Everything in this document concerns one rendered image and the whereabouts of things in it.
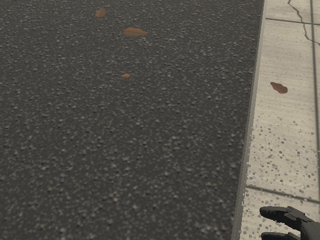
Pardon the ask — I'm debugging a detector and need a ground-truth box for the right robot hand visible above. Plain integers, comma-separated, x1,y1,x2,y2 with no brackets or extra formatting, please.
259,206,320,240

